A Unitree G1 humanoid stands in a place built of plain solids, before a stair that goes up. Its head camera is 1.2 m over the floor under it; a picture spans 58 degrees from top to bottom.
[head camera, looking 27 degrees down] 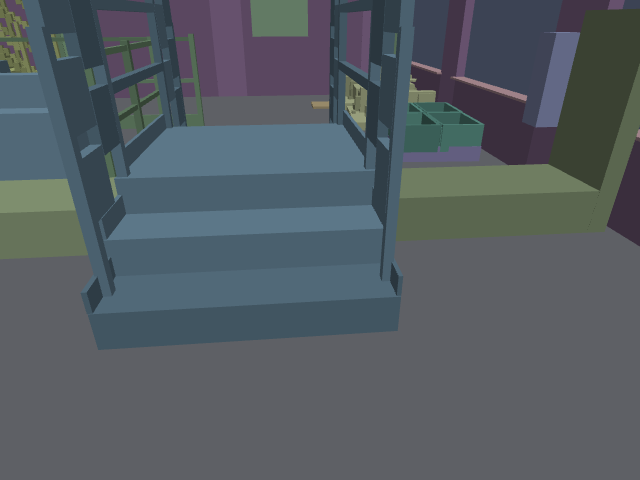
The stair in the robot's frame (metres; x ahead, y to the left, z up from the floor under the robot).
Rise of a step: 0.18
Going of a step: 0.28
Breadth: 1.25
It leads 6 degrees to the left of straight ahead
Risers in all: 3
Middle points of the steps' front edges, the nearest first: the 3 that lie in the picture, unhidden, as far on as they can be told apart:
1.43 0.28 0.18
1.70 0.31 0.36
1.98 0.34 0.54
